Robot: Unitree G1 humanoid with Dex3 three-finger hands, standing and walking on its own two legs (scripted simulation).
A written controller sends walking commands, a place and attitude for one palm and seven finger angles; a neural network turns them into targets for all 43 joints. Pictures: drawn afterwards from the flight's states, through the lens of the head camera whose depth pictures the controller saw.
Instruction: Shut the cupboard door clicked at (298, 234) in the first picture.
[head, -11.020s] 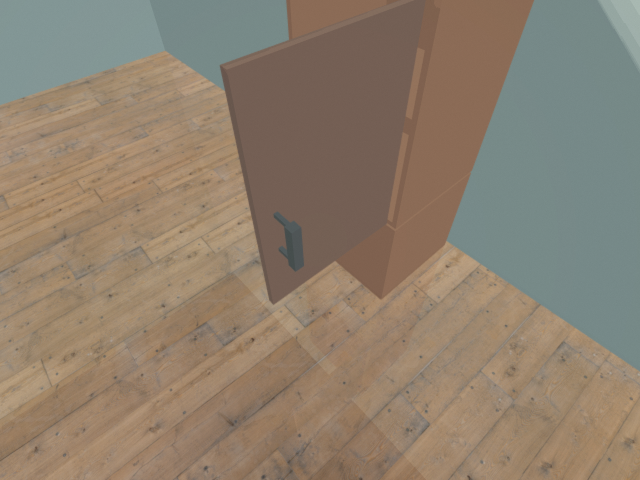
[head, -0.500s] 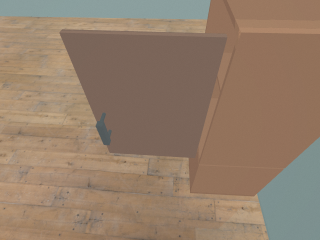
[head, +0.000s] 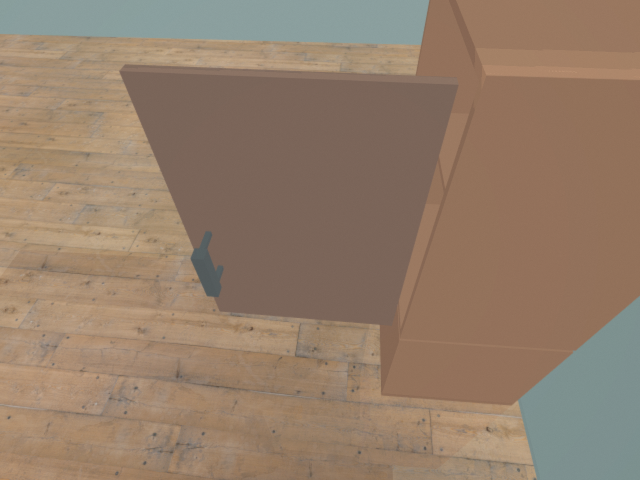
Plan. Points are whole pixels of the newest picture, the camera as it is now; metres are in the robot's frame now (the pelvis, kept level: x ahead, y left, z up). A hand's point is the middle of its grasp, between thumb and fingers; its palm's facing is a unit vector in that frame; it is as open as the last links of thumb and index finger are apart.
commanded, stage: shuffle to correct the standing spot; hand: left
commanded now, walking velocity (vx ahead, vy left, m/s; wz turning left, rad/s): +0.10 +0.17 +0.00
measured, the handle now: (210, 264) +0.48 +0.25 -0.11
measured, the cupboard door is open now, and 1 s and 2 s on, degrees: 89 89 89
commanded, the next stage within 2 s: come to a stop and stand still in 0.06 s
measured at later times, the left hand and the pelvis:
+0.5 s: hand out of the picture +0.07 +0.22 -0.17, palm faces +0.02 -0.97 -0.23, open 7.4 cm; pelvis +0.03 +0.04 +0.00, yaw +0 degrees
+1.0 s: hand out of the picture +0.02 +0.20 -0.16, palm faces +0.01 -0.97 -0.24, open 7.4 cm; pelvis +0.00 +0.02 +0.00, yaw +0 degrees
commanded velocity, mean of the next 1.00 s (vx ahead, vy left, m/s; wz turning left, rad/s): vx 0.00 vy -0.01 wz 0.00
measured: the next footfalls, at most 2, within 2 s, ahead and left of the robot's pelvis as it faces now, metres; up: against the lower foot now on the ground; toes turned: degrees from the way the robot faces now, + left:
none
